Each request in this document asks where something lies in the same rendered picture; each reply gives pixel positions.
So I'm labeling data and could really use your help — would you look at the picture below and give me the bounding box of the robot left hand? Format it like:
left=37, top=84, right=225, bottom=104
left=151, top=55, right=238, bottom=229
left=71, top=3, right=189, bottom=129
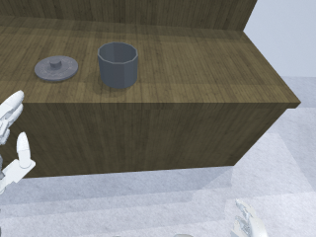
left=0, top=90, right=36, bottom=195

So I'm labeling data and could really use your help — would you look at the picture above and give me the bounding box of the pot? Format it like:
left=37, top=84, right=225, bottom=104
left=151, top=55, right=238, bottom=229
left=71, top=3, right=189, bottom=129
left=97, top=41, right=138, bottom=89

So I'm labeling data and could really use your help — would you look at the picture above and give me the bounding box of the robot right hand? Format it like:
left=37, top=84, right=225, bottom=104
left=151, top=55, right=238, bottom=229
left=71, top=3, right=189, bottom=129
left=230, top=198, right=269, bottom=237

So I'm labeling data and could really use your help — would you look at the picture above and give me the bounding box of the lid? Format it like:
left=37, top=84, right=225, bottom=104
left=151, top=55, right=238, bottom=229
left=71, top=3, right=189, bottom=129
left=35, top=55, right=79, bottom=82

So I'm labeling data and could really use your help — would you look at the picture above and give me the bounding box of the knob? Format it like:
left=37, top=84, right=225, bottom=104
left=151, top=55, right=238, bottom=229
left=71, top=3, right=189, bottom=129
left=49, top=57, right=62, bottom=68

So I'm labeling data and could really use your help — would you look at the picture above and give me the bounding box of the table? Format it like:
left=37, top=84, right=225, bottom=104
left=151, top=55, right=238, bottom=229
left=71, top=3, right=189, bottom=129
left=0, top=0, right=301, bottom=180

